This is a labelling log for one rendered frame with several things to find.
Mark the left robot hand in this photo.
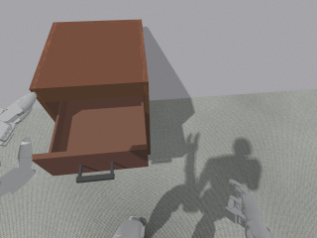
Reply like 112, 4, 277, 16
0, 92, 37, 197

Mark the drawer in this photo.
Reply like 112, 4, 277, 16
32, 95, 149, 177

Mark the right robot hand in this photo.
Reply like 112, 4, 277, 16
225, 179, 264, 229

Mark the robot right forearm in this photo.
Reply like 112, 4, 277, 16
245, 219, 275, 238

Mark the left robot thigh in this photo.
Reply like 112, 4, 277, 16
112, 219, 146, 238

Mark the cabinet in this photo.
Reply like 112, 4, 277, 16
29, 19, 151, 155

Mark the left robot shin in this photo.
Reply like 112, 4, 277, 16
129, 216, 142, 223

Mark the handle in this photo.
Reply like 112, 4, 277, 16
76, 162, 115, 183

